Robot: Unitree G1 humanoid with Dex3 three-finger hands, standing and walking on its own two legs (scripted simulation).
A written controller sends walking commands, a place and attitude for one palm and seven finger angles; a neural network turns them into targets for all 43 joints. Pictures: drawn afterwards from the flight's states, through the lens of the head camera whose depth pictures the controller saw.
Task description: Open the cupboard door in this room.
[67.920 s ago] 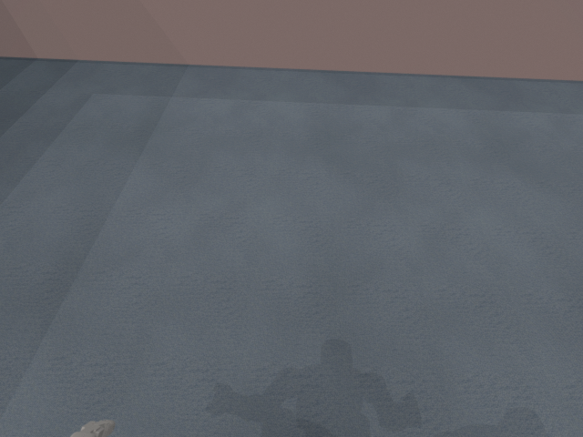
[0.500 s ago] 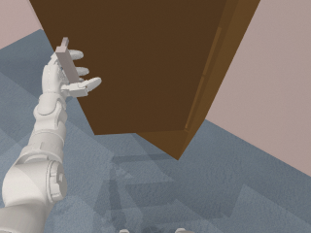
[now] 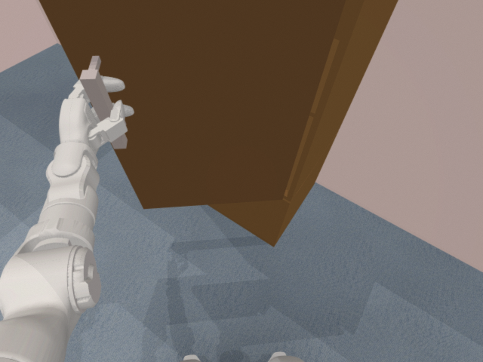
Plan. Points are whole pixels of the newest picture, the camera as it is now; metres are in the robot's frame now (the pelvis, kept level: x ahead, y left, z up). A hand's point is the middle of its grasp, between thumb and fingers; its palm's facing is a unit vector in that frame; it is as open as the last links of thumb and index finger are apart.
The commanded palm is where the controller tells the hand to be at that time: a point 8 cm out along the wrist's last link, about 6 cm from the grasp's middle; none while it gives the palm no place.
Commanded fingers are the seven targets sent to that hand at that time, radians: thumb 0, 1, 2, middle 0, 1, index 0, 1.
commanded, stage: pull the door open along its arc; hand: left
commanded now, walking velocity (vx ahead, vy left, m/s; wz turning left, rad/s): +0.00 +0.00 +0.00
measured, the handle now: (108, 105) +0.53 +0.21 +0.11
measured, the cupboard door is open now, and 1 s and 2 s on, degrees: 40 79 77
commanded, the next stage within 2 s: open thumb and fingers to let go in 0.94 s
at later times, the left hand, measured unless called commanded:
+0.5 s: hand (139, 191) +0.35 +0.13 +0.11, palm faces +0.13 -0.99 +0.07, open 5.8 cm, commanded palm +0.29 +0.21 +0.11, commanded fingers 0.00 0.90 0.90 -0.40 -1.35 -0.40 -1.35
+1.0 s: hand (198, 248) +0.26 +0.05 +0.11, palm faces +0.39 -0.92 -0.02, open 5.8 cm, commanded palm +0.20 +0.09 +0.11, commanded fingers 0.00 0.90 0.90 -0.40 -1.35 -0.40 -1.35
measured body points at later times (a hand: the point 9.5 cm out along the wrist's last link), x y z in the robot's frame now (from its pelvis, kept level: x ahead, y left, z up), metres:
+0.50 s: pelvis +0.01 +0.00 +0.02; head +0.03 -0.02 +0.47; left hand +0.33 +0.18 +0.11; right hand +0.16 -0.24 -0.08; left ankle +0.00 +0.09 -0.71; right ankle +0.00 -0.10 -0.71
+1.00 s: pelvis +0.01 -0.05 +0.02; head +0.00 -0.08 +0.47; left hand +0.23 +0.10 +0.12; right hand +0.20 -0.25 -0.08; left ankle +0.00 +0.09 -0.70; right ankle +0.00 -0.10 -0.71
